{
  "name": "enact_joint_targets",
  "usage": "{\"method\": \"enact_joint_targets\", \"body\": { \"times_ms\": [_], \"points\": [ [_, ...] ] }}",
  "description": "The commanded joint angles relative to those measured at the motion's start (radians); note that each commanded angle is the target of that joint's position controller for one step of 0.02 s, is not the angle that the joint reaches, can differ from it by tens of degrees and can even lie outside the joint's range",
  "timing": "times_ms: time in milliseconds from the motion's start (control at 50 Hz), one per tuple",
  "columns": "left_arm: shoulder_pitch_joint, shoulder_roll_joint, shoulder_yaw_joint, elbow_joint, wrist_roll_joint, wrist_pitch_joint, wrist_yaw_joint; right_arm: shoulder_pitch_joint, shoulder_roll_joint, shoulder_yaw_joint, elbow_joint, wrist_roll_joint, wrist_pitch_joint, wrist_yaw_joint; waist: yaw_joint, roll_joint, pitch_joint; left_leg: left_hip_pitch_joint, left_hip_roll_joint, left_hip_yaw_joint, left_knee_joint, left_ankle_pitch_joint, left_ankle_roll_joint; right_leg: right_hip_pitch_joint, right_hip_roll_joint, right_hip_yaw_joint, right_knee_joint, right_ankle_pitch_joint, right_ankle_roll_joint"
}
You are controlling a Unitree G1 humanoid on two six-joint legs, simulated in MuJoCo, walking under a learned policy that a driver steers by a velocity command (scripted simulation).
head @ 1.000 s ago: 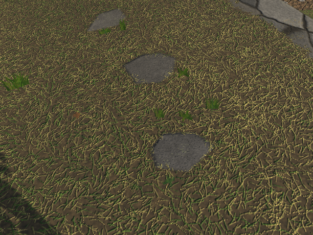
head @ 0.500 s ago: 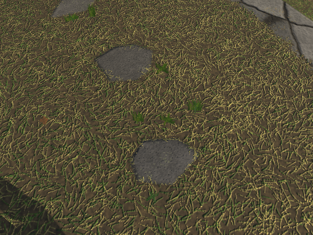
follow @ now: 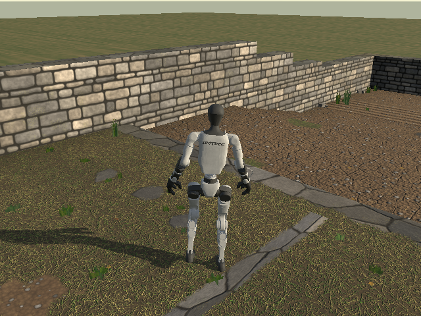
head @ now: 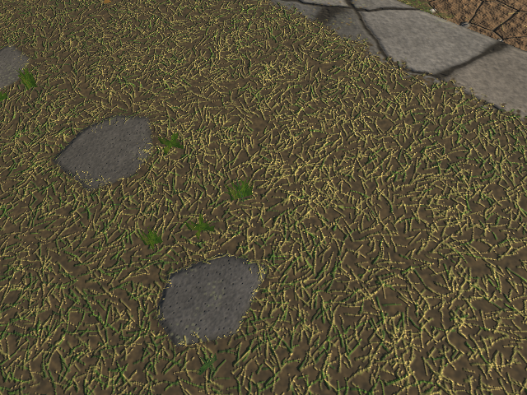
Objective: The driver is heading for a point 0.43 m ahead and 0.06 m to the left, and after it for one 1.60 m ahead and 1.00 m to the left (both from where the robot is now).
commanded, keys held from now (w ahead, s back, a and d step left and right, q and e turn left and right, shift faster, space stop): e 0.06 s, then no key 0.08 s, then w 0.34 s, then w+q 0.52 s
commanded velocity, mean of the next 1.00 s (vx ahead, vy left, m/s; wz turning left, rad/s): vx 0.32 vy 0.00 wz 0.02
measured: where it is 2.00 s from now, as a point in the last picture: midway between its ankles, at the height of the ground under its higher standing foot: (276, 308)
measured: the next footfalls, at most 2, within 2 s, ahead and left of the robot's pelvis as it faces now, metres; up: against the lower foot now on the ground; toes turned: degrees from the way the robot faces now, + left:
left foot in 0.26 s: +0.07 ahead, +0.14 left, +0.00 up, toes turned -9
right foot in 0.66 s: +0.28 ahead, -0.16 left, +0.00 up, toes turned -5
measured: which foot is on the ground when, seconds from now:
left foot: up 0.00-0.24, down 0.26-0.66, up 0.68-1.00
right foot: down 0.00-0.26, up 0.28-0.64, down 0.66-1.00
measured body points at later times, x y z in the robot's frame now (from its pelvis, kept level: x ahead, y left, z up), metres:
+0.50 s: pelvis +0.09 +0.02 +0.00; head +0.11 +0.04 +0.45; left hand +0.29 +0.26 -0.10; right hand +0.05 -0.25 -0.12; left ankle +0.03 +0.15 -0.75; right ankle +0.15 -0.14 -0.70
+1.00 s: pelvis +0.31 -0.05 -0.01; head +0.34 -0.04 +0.44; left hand +0.32 +0.24 -0.13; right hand +0.51 -0.30 -0.11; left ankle +0.45 +0.12 -0.69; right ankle +0.24 -0.16 -0.75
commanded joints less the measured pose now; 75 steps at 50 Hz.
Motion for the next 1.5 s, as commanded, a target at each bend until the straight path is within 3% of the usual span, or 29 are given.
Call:
{"method": "enact_joint_targets", "body": {
  "times_ms": [20,140,220,240,260,280,300,320,380,500,580,640,660,680,700,720,740,820,960,1080,1120,1160,1180,1200,1220,1240,1280,1360,1500],
  "points": [
    [-0.001,0.182,0.048,-0.073,-0.005,-0.004,0.015,-0.056,-0.048,-0.005,-0.066,0.005,-0.018,0.003,0.005,-0.159,-0.127,-0.073,0.006,-0.039,-0.131,0.021,-0.024,0.229,-0.222,0.260,-0.083,0.322,-0.162],
    [-0.047,0.182,0.045,-0.094,0.006,0.016,0.004,-0.013,-0.068,-0.001,-0.051,0.014,-0.026,0.023,0.017,-0.191,-0.137,0.120,0.001,-0.018,-0.298,-0.015,-0.024,0.144,-0.218,0.304,-0.042,0.381,-0.172],
    [-0.060,0.144,0.022,-0.078,-0.007,0.018,-0.001,0.048,-0.053,0.005,-0.033,0.017,-0.051,0.049,-0.023,-0.166,-0.116,0.332,-0.012,0.043,-0.579,0.107,0.038,0.025,-0.150,0.337,-0.052,-0.178,-0.125],
    [-0.044,0.106,0.008,-0.069,0.003,0.011,-0.002,0.092,-0.064,0.003,-0.018,0.008,-0.060,0.050,-0.037,-0.127,-0.114,0.436,0.035,0.000,-0.620,0.096,0.064,-0.049,-0.103,0.313,-0.007,-0.294,-0.088],
    [-0.038,0.039,-0.013,-0.069,0.015,0.002,-0.005,0.196,-0.113,-0.003,0.004,-0.009,-0.068,0.047,-0.056,0.027,-0.137,0.553,0.220,-0.211,-0.695,-0.019,0.130,-0.169,-0.007,0.195,0.237,-0.390,-0.028],
    [-0.072,0.068,-0.002,-0.126,-0.007,-0.015,-0.003,0.272,-0.233,-0.030,0.036,-0.021,-0.073,0.052,-0.060,0.205,-0.058,0.559,0.380,-0.555,-0.815,-0.230,0.294,-0.416,0.119,0.067,0.412,-0.460,0.009],
    [-0.119,0.146,0.018,-0.126,-0.019,-0.033,0.002,0.236,-0.194,-0.024,0.021,-0.019,-0.091,0.053,-0.073,0.141,0.033,0.509,0.418,-0.634,-0.856,-0.374,0.354,-0.504,0.046,0.127,0.551,-0.400,0.020],
    [-0.108,0.176,0.030,-0.112,-0.023,-0.040,-0.002,0.191,-0.141,-0.010,0.009,-0.004,-0.100,0.045,-0.050,0.122,0.064,0.508,0.374,-0.547,-0.855,-0.369,0.319,-0.531,0.014,0.132,0.589,-0.305,0.022],
    [-0.125,0.128,0.025,-0.100,0.002,-0.061,-0.021,0.190,-0.091,0.009,0.006,0.015,-0.102,0.030,-0.053,0.111,0.041,0.540,0.277,-0.349,-0.877,-0.168,0.245,-0.523,-0.061,0.038,0.560,-0.105,0.057],
    [-0.259,0.025,-0.012,-0.144,-0.011,-0.090,-0.045,0.298,-0.119,0.009,0.030,0.017,-0.097,0.028,-0.119,0.101,0.026,0.477,0.208,-0.148,-0.880,0.153,0.239,-0.355,-0.065,-0.081,0.252,0.059,0.092],
    [-0.275,0.059,-0.004,-0.159,-0.025,-0.102,-0.063,0.347,-0.151,0.004,0.037,0.029,-0.084,0.036,-0.107,0.107,0.040,0.433,0.245,-0.186,-0.841,0.188,0.243,-0.209,-0.034,-0.086,0.114,0.073,0.080],
    [-0.113,0.120,0.027,-0.116,-0.026,-0.106,-0.054,0.319,-0.155,0.004,0.025,0.034,-0.078,0.035,0.009,0.099,-0.025,0.390,0.231,-0.178,-0.701,0.364,0.194,0.067,-0.012,-0.085,0.016,0.084,0.031],
    [0.022,0.164,0.050,-0.085,-0.022,-0.105,-0.041,0.312,-0.115,0.017,0.016,0.024,-0.082,0.037,0.078,0.067,-0.113,0.314,0.170,-0.125,-0.513,0.412,0.157,0.275,-0.056,-0.046,0.013,0.077,-0.002],
    [0.191,0.246,0.071,-0.069,0.007,-0.100,-0.027,0.310,-0.021,0.045,-0.026,0.004,-0.089,0.039,0.139,-0.099,-0.289,0.073,0.073,-0.049,-0.163,0.191,0.096,0.592,-0.290,0.214,0.014,-0.036,-0.084],
    [0.237,0.271,0.073,-0.049,0.017,-0.092,-0.038,0.379,0.015,0.056,-0.048,0.028,-0.104,0.033,0.102,-0.355,-0.388,-0.115,-0.010,-0.050,0.089,-0.249,0.075,0.657,-0.466,0.604,-0.144,-0.259,-0.185],
    [0.174,0.169,0.043,-0.053,0.016,-0.097,-0.044,0.347,-0.099,0.024,-0.036,0.053,-0.103,0.032,0.095,-0.240,-0.253,-0.184,0.048,-0.111,0.214,-0.200,0.082,0.540,-0.431,0.557,-0.181,-0.344,-0.162],
    [0.105,0.124,0.028,-0.057,0.005,-0.100,-0.046,0.301,-0.117,0.014,-0.047,0.054,-0.101,0.034,0.072,-0.210,-0.138,-0.207,0.085,-0.093,0.224,-0.107,0.094,0.429,-0.393,0.400,-0.194,-0.275,-0.132],
    [-0.023,0.063,0.016,-0.037,0.015,-0.119,-0.051,0.278,-0.036,0.015,-0.045,0.036,-0.067,0.042,-0.006,-0.151,-0.019,-0.106,0.151,-0.068,0.154,0.086,0.081,0.195,-0.277,0.080,-0.287,0.055,-0.099],
    [-0.012,0.118,0.037,0.012,0.014,-0.124,-0.033,0.117,-0.002,0.030,-0.135,0.021,-0.056,0.071,0.001,-0.079,0.045,-0.151,0.143,-0.033,-0.160,0.337,0.053,0.181,-0.269,-0.151,-0.337,0.230,-0.114],
    [0.068,0.170,0.055,0.057,-0.015,-0.092,-0.024,-0.048,-0.012,0.036,-0.231,0.021,-0.058,0.106,0.042,-0.059,0.073,-0.136,0.104,0.068,-0.356,0.302,0.114,0.333,-0.310,-0.253,-0.264,0.388,-0.083],
    [0.064,0.202,0.062,0.055,-0.019,-0.075,-0.019,-0.014,-0.046,0.018,-0.246,0.023,-0.054,0.109,0.002,-0.096,0.010,-0.028,0.037,0.128,-0.363,0.203,0.154,0.379,-0.311,-0.281,-0.131,0.735,-0.062],
    [0.046,0.218,0.061,0.047,-0.027,-0.057,-0.014,0.215,-0.125,-0.029,-0.201,0.030,-0.046,0.098,-0.134,-0.107,-0.130,0.301,-0.053,0.164,-0.410,0.181,0.215,0.309,-0.274,-0.316,0.204,0.904,-0.024],
    [0.058,0.192,0.047,0.033,-0.012,-0.062,-0.008,0.383,-0.199,-0.065,-0.160,0.030,-0.033,0.078,-0.207,-0.045,-0.219,0.611,-0.007,0.036,-0.431,0.193,0.260,0.083,-0.236,-0.315,0.495,0.662,0.023],
    [0.172,0.025,-0.004,-0.023,0.029,-0.086,-0.025,0.355,-0.316,-0.079,-0.166,0.035,-0.038,0.067,-0.062,0.243,-0.304,0.945,0.272,-0.539,-0.501,0.044,0.448,-0.378,-0.036,-0.236,0.877,-0.351,0.093],
    [0.073,0.096,-0.002,-0.041,-0.008,-0.128,-0.036,0.371,-0.253,-0.056,-0.214,0.018,-0.054,0.071,-0.130,0.129,-0.454,0.990,0.365,-0.839,-0.685,-0.009,0.506,-0.478,0.015,0.013,1.001,-0.431,0.086],
    [-0.043,0.154,0.013,-0.074,-0.044,-0.144,-0.039,0.321,-0.195,-0.039,-0.209,0.005,-0.068,0.076,-0.144,0.061,-0.305,0.888,0.340,-0.675,-0.707,0.168,0.442,-0.541,-0.032,0.030,0.988,-0.338,0.069],
    [-0.040,0.150,0.014,-0.060,-0.002,-0.145,-0.020,0.184,-0.132,-0.022,-0.227,0.014,-0.076,0.073,-0.045,-0.043,-0.139,0.580,0.252,-0.401,-0.670,0.549,0.374,-0.442,-0.108,0.014,0.832,-0.221,0.072],
    [0.005,0.120,0.014,-0.059,0.024,-0.090,-0.014,0.137,-0.133,-0.021,-0.239,-0.001,-0.069,0.052,0.022,-0.015,-0.118,0.323,0.180,-0.231,-0.697,0.856,0.357,-0.277,-0.109,-0.012,0.679,-0.145,0.118],
    [-0.177,0.084,-0.009,-0.107,0.012,-0.072,-0.026,0.182,-0.150,-0.027,-0.212,0.022,-0.009,0.005,-0.041,0.064,-0.157,0.313,0.095,-0.208,-0.616,0.687,0.248,-0.210,-0.006,-0.018,0.264,0.159,0.148]
  ]
}}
